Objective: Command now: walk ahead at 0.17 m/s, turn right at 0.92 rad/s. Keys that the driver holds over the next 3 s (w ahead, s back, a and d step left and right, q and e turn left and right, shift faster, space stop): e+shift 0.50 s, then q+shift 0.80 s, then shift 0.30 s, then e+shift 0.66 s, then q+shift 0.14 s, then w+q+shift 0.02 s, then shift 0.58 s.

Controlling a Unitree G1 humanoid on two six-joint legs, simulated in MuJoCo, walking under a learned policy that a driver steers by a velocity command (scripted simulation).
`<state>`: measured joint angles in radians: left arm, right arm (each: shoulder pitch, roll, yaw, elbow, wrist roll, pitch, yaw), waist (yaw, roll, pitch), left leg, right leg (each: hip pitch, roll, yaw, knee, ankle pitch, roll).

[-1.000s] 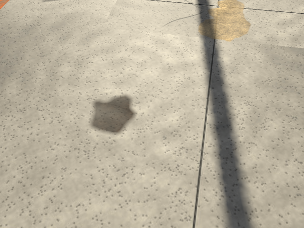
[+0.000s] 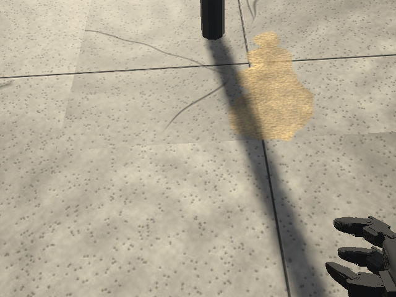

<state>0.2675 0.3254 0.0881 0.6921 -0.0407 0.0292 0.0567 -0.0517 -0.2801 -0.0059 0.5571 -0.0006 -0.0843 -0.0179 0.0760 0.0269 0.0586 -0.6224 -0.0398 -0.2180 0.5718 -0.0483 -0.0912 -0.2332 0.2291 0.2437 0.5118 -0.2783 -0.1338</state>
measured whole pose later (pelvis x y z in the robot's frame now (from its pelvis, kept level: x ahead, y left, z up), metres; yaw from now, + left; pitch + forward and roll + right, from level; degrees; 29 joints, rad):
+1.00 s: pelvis +0.13 +0.01 -0.01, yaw -18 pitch +3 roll -1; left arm 0.09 0.28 0.08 0.68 0.02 0.03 0.05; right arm 0.22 -0.29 -0.08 0.66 0.00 0.02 0.01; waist -0.02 -0.05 0.03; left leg -0.33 -0.02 0.02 0.65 -0.37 0.06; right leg -0.43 -0.02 -0.02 0.97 -0.55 0.04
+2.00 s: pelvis +0.16 -0.01 +0.00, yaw -5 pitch +2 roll +1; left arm 0.20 0.32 0.09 0.66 -0.03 0.07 -0.02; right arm 0.15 -0.27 -0.07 0.66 -0.01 0.02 -0.05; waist 0.00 -0.01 0.06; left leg -0.17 0.07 0.12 0.46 -0.31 -0.02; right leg -0.49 -0.05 -0.04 0.89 -0.39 0.08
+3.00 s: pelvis +0.24 -0.04 +0.00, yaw -20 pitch -1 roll +0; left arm 0.20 0.24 0.03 0.79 0.00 0.02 0.02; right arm 0.16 -0.23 -0.03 0.72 0.00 -0.01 -0.01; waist 0.01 0.00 0.03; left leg -0.21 -0.01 -0.02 0.55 -0.31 0.01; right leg -0.16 0.04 0.08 0.53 -0.35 -0.01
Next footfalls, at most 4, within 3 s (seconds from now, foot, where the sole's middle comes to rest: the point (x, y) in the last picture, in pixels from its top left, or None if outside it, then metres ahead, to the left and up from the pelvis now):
0.06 left None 0.25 0.12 -0.77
0.46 right None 0.10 -0.12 -0.77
0.94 left None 0.18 0.09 -0.77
1.38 right None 0.24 -0.12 -0.77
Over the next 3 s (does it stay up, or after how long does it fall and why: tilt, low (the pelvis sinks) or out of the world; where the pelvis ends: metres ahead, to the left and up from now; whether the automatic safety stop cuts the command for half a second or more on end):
stays up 0.24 -0.04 0.00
